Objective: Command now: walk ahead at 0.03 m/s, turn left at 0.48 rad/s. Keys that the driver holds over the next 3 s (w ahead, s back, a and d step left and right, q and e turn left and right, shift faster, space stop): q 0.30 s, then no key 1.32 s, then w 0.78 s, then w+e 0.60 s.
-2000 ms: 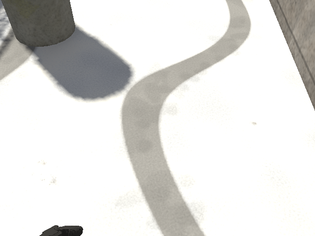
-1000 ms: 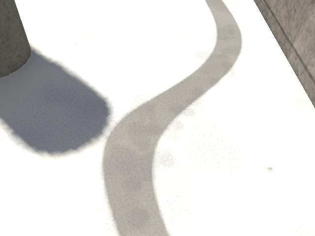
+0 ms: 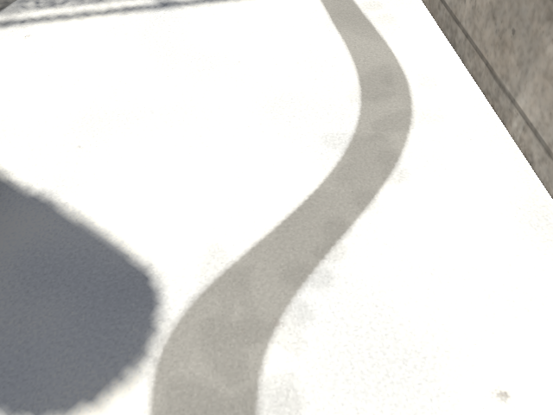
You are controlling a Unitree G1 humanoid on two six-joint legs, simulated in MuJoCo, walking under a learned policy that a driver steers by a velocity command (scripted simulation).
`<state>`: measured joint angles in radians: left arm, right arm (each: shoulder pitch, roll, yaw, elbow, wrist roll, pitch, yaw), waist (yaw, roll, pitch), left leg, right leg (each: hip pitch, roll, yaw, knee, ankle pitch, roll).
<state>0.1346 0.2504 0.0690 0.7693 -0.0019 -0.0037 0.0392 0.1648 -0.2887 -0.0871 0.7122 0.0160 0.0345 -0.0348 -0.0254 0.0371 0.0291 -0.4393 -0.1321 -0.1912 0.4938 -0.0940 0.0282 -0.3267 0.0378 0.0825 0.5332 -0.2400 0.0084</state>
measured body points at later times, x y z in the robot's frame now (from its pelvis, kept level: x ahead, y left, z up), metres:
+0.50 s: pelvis -0.01 +0.03 +0.00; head +0.01 +0.06 +0.45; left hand +0.03 +0.35 -0.11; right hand +0.23 -0.17 -0.07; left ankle -0.03 +0.13 -0.73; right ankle +0.00 -0.12 -0.67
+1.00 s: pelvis -0.02 +0.03 +0.00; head -0.01 +0.03 +0.45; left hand +0.00 +0.31 -0.12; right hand +0.18 -0.17 -0.11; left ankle -0.03 +0.13 -0.73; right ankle +0.01 -0.10 -0.73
